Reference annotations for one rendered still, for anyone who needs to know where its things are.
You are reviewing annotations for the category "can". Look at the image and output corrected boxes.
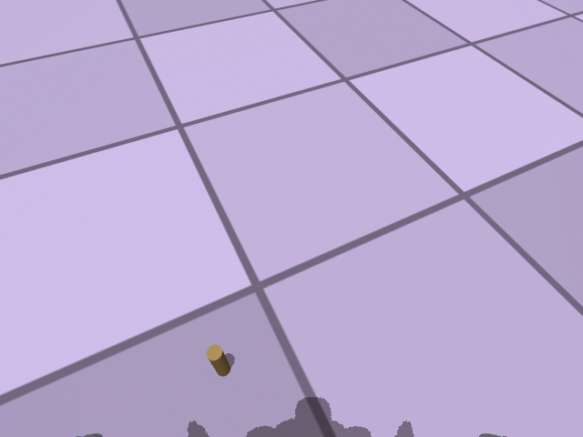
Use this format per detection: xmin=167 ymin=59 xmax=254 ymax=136
xmin=207 ymin=344 xmax=230 ymax=377

